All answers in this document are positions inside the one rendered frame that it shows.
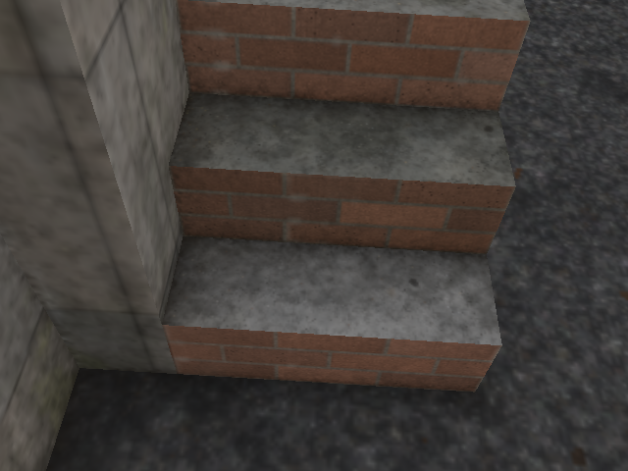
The stairs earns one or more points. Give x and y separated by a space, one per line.
340 173

